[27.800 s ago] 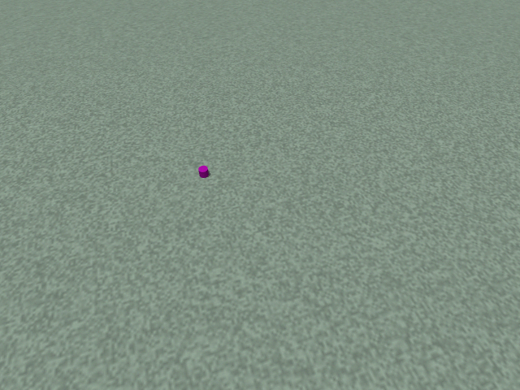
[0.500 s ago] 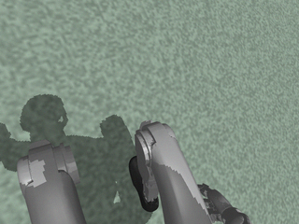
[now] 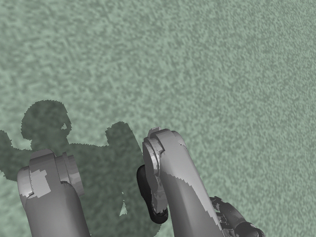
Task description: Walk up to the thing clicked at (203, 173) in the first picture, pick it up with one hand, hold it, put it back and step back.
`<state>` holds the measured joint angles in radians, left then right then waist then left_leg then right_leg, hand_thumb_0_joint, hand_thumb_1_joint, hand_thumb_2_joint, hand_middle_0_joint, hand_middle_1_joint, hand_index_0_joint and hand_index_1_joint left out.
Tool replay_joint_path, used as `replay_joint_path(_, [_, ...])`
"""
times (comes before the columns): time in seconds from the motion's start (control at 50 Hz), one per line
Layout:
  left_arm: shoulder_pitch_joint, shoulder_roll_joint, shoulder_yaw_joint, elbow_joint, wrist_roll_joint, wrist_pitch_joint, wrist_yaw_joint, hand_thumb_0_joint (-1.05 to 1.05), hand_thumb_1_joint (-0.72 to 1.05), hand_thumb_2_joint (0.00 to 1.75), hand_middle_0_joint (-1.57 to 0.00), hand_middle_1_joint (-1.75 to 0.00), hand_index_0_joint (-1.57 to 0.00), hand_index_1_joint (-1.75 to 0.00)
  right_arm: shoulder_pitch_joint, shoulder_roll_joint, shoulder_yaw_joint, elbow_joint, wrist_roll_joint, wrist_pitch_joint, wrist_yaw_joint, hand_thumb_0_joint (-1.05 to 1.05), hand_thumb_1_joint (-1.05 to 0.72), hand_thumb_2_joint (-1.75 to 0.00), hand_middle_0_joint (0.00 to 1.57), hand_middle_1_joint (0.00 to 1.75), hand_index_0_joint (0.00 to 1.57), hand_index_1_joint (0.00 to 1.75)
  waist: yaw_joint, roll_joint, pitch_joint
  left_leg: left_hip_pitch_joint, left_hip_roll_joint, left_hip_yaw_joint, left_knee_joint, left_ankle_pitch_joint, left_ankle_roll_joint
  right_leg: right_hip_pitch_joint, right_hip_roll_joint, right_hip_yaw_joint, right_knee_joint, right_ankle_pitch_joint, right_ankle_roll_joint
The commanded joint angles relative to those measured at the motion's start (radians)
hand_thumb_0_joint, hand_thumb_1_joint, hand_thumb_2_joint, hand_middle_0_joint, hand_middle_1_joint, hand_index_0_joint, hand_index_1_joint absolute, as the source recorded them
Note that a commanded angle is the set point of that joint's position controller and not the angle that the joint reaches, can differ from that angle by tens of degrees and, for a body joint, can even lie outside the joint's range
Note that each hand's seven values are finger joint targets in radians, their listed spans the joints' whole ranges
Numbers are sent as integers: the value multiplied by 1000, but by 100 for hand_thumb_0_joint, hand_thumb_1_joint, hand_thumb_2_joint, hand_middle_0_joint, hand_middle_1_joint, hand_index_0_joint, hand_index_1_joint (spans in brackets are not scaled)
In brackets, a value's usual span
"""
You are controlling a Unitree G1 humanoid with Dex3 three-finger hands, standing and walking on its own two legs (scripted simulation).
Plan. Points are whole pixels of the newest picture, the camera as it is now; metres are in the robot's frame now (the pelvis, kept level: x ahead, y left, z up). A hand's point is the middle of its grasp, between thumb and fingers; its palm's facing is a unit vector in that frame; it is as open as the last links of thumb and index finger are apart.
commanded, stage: rise first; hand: left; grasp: from above
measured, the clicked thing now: out of the picture +0.48 +0.36 -0.30
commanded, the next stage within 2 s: none
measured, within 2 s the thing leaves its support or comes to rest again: neither
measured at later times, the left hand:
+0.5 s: hand out of the picture +0.43 +0.39 -0.18, palm faces -0.44 -0.15 -0.89, open 14.1 cm
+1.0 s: hand out of the picture +0.42 +0.39 -0.18, palm faces -0.45 -0.15 -0.88, open 13.9 cm
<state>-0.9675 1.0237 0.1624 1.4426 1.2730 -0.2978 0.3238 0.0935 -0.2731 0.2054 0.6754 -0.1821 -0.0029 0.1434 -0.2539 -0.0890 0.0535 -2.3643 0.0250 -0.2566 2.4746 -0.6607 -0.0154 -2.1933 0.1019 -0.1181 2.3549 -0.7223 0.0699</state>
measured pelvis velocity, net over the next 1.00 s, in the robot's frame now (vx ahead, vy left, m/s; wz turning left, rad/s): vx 0.00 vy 0.00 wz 0.01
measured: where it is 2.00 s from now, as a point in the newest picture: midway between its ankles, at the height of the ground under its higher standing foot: (117, 216)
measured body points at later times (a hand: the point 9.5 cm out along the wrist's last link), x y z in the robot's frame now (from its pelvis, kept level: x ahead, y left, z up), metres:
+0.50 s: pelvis +0.00 +0.00 +0.00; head +0.24 +0.12 +0.36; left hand +0.45 +0.40 -0.13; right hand +0.09 -0.26 -0.08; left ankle +0.07 +0.13 -0.28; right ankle +0.10 -0.13 -0.28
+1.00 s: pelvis +0.00 +0.00 +0.00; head +0.24 +0.12 +0.36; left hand +0.44 +0.40 -0.13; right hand +0.09 -0.26 -0.09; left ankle +0.07 +0.13 -0.28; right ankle +0.10 -0.13 -0.28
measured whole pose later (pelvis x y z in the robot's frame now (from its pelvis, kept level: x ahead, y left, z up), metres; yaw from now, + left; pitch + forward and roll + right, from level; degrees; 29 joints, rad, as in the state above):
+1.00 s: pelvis +0.00 +0.00 +0.00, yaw +1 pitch +30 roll -12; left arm -0.96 1.01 0.15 1.45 1.27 -0.31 0.32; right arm 0.09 -0.28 0.20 0.67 -0.18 -0.01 0.14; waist -0.25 -0.09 0.05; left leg -2.36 0.02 -0.26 2.47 -0.66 -0.03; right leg -2.20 0.10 -0.12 2.36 -0.72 0.07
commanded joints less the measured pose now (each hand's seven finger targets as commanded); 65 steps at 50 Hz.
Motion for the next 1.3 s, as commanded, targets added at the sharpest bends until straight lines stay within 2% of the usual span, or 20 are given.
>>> replay_joint_path(0.0, [-254,275,27,-145,-25,8,24,0,-58,102,-8,-102,-7,-103,170,-294,-104,-17,7,-2,-18,0,-90,-90,20,30,20,30,9,485,-655,604,25,116,-259,180,25,209,1,-114,-204,257,-93])
replay_joint_path(0.02, [-277,281,28,-169,-32,5,21,0,-56,100,-8,-103,-8,-103,170,-295,-105,-21,7,-1,-17,0,-90,-90,20,30,20,30,5,490,-656,601,26,116,-263,166,24,207,0,-114,-207,248,-94])
replay_joint_path(0.04, [-267,297,34,-180,-22,6,18,0,-57,101,-8,-103,-7,-103,172,-296,-104,-19,9,0,-17,0,-90,-90,20,30,20,30,19,505,-669,616,26,122,-261,181,25,222,1,-110,-209,258,-93])
replay_joint_path(0.12, [-235,257,20,-151,-31,7,5,0,-57,102,-8,-102,-8,-103,175,-290,-106,-16,11,4,-14,0,-90,-90,20,30,20,30,13,484,-660,620,25,119,-261,195,27,214,1,-110,-209,264,-93])
replay_joint_path(0.16, [-259,265,25,-188,-33,2,4,0,-57,102,-9,-101,-8,-102,179,-292,-103,-16,9,8,-14,0,-90,-90,20,30,20,30,12,480,-691,616,23,126,-255,203,30,243,2,-110,-217,273,-90])
replay_joint_path(0.24, [-263,247,16,-178,-41,-9,6,0,-56,101,-8,-102,-8,-102,181,-289,-105,-16,10,10,-14,0,-90,-90,20,30,20,30,-1,444,-663,586,23,125,-256,173,32,240,3,-112,-225,253,-89])
replay_joint_path(0.26, [-266,269,20,-159,-35,-12,9,0,-56,101,-8,-103,-8,-103,176,-288,-101,-17,11,10,-15,0,-90,-90,20,30,20,30,5,448,-655,565,24,130,-250,157,32,235,7,-109,-229,242,-90])
replay_joint_path(0.46, [-283,294,29,-117,-6,-19,39,0,-54,100,-10,-101,-10,-101,173,-291,-90,-13,3,4,-22,0,-90,-90,20,30,20,30,0,469,-655,592,24,132,-248,168,30,241,7,-110,-223,248,-91])
replay_joint_path(0.52, [-286,314,40,-134,-12,-12,42,0,-55,100,-10,-100,-10,-101,162,-292,-89,-19,4,3,-24,0,-90,-90,20,30,20,30,14,496,-671,593,23,134,-251,164,26,233,4,-110,-211,243,-96])
replay_joint_path(0.62, [-271,273,23,-124,-25,5,36,0,-52,97,-11,-99,-11,-99,174,-290,-95,-14,4,-3,-24,0,-90,-90,20,30,20,30,-5,456,-652,572,22,136,-240,169,33,239,3,-106,-222,256,-88])
replay_joint_path(0.7, [-258,285,20,-135,-34,4,20,0,-52,97,-12,-98,-11,-98,164,-294,-97,-20,9,-3,-24,0,-90,-90,20,30,20,30,13,472,-661,579,23,130,-252,152,29,226,3,-110,-215,236,-93])
replay_joint_path(0.72, [-245,281,29,-121,-39,3,20,0,-51,97,-12,-97,-12,-98,170,-300,-99,-20,7,-2,-25,0,-90,-90,20,30,20,30,5,453,-652,577,21,123,-256,144,27,225,0,-116,-211,227,-94])
replay_joint_path(0.8, [-272,289,25,-170,-29,-10,17,0,-51,97,-13,-96,-13,-97,170,-292,-100,-18,10,-1,-24,0,-90,-90,20,30,20,30,12,483,-684,594,23,131,-249,158,26,234,3,-110,-211,242,-95])
replay_joint_path(0.82, [-261,289,38,-157,-33,-10,20,0,-50,96,-14,-96,-13,-96,176,-293,-100,-17,8,-3,-22,0,-90,-90,20,30,20,30,10,469,-677,598,20,129,-250,171,28,239,1,-111,-211,249,-93])
replay_joint_path(0.92, [-266,268,22,-127,-24,-18,30,0,-50,97,-13,-95,-12,-96,179,-289,-95,-5,6,-6,-21,0,-89,-90,20,30,20,30,-6,455,-644,572,22,132,-241,165,30,231,4,-111,-219,249,-90])
replay_joint_path(0.96, [-282,284,24,-140,-23,-18,35,0,-50,96,-13,-96,-13,-96,170,-289,-95,-6,8,-5,-22,0,-90,-90,20,30,20,30,8,462,-655,573,22,136,-242,165,30,230,4,-106,-217,247,-94])
replay_joint_path(0.98, [-288,289,29,-144,-20,-19,39,0,-50,96,-13,-96,-13,-96,175,-290,-93,-12,3,-5,-21,0,-90,-90,20,30,20,30,1,473,-667,578,21,137,-240,171,30,248,2,-108,-221,254,-90])
replay_joint_path(1.04, [-272,284,32,-150,-10,-15,40,0,-50,97,-14,-95,-13,-96,176,-290,-100,-8,4,-6,-21,0,-90,-90,20,30,20,30,12,486,-696,619,22,133,-245,188,27,237,3,-112,-211,261,-93])
replay_joint_path(1.2, [-260,251,4,-104,-19,10,35,0,-49,95,-14,-96,-14,-96,173,-282,-99,-10,7,-6,-21,0,-90,-90,20,30,20,30,3,451,-641,558,19,139,-250,159,31,234,3,-105,-221,247,-93])
replay_joint_path(1.28, [-272,266,9,-109,-28,6,29,0,-50,96,-12,-97,-12,-97,167,-295,-100,-19,9,-3,-25,0,-89,-89,20,30,20,30,-1,453,-659,568,20,129,-251,155,29,226,1,-112,-211,242,-93])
